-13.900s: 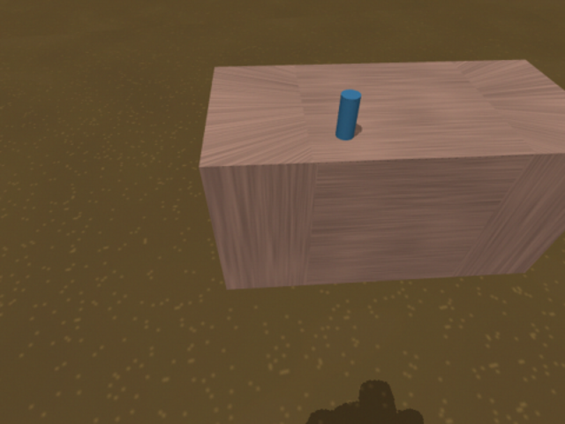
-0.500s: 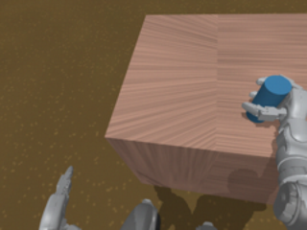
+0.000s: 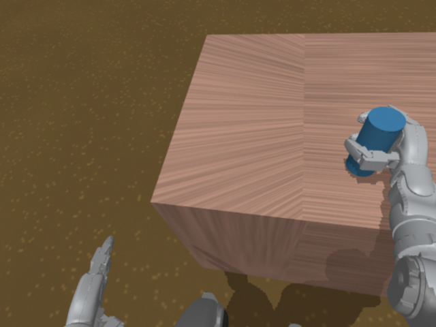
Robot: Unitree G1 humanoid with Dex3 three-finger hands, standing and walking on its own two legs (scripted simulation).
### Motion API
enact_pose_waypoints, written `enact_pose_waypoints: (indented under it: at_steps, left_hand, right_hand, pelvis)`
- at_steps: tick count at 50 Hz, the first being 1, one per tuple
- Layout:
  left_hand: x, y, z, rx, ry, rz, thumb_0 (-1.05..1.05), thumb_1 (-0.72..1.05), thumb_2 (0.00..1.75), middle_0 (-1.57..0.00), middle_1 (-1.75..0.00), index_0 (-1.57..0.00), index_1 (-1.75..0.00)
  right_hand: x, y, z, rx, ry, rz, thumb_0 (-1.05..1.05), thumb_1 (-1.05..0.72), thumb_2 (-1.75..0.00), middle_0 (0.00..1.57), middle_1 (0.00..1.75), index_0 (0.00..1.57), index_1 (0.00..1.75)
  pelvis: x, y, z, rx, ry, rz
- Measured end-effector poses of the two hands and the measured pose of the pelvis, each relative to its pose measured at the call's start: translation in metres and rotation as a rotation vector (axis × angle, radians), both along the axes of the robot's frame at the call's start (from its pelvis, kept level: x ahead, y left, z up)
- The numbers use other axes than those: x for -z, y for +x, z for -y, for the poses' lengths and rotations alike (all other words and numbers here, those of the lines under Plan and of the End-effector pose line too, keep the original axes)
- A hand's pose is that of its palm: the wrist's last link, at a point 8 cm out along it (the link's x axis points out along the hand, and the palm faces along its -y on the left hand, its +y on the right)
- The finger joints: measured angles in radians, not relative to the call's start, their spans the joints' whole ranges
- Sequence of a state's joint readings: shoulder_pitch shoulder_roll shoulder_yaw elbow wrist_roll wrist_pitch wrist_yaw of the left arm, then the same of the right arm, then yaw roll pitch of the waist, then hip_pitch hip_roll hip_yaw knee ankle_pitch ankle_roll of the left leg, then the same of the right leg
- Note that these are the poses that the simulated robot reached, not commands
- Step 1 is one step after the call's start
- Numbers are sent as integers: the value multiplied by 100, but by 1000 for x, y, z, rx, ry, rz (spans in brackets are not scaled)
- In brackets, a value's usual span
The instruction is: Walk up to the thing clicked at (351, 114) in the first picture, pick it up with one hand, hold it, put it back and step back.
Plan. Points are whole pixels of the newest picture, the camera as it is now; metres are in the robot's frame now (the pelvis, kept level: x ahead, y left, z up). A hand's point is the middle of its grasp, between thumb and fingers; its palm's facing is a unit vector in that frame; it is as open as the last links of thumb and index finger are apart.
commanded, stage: settle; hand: right
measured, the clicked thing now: (372, 144) +0.48 -0.20 +0.04
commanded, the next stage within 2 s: lift in 0.48 s
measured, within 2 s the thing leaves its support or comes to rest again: neither
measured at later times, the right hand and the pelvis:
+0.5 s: hand (374, 128) +0.49 -0.19 +0.07, palm faces +0.09 +1.00 +0.01, open 7.8 cm; pelvis +0.01 +0.00 +0.02, yaw +0 degrees
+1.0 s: hand (384, 127) +0.45 -0.18 +0.12, palm faces +0.10 +1.00 -0.01, open 7.9 cm; pelvis +0.02 +0.00 +0.03, yaw +0 degrees
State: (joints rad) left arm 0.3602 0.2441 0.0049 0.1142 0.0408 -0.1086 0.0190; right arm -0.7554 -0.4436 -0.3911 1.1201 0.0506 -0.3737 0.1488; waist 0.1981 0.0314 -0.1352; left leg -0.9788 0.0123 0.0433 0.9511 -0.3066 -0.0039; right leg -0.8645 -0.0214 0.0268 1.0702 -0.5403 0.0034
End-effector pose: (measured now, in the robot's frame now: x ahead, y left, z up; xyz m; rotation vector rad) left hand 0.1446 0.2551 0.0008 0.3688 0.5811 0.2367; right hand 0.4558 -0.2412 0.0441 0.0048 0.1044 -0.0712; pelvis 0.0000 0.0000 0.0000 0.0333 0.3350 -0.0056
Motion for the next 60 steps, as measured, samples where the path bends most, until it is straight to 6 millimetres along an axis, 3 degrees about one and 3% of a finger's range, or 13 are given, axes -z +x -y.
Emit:
enact_pose_waypoints:
  at_steps: [9,22,33,42,53,60]
  left_hand:
    - [7,-2,-4,-28,-25,-37,-1,-54,5,-7,-5,-6,-6]
    - [1,12,-7,-27,-37,-20,-1,-54,6,-7,-5,-6,-6]
    - [3,6,-8,-34,-58,-36,-1,-53,5,-7,-5,-6,-5]
    - [0,7,-3,-27,-87,-24,-1,-52,4,-6,-5,-6,-5]
    - [6,8,-8,-52,-116,-45,-1,-52,4,-6,-5,-6,-5]
    - [0,22,-7,-47,-147,1,-1,-52,4,-6,-4,-5,-5]
  right_hand:
    - [-20,8,11,48,-9,35,-2,11,-105,81,107,85,110]
    - [-27,8,1,15,9,13,-2,12,-107,79,110,84,113]
    - [-38,5,1,15,-3,17,-2,12,-108,78,113,82,116]
    - [-46,-11,-7,3,7,17,-2,14,-111,78,115,82,118]
    - [-85,-35,-9,27,-15,83,-2,14,-112,78,115,83,118]
    - [-108,-56,-16,27,-25,93,-2,15,-113,79,115,83,118]
  pelvis:
    - [-5,4,1,0,-5,14]
    - [-14,14,-1,-1,-11,30]
    - [-18,12,-3,-3,-15,44]
    - [-25,12,-4,-3,-20,77]
    - [-37,18,-4,-1,-24,141]
    - [-45,22,-7,1,-32,195]
